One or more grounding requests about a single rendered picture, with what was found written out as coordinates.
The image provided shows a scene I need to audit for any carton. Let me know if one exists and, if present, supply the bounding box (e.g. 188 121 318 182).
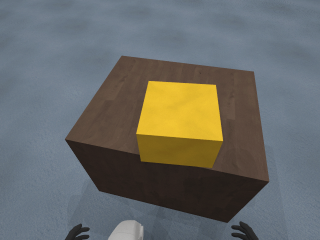
136 81 223 168

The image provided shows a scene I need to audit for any right robot hand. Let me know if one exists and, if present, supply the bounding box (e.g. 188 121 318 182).
231 221 259 240

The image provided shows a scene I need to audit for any pedestal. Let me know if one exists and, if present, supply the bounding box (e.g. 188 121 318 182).
65 55 270 223

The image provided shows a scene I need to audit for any left robot hand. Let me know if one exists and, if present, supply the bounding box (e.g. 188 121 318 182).
65 223 90 240

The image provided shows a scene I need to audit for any robot left thigh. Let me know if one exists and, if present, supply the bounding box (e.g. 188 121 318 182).
108 220 144 240

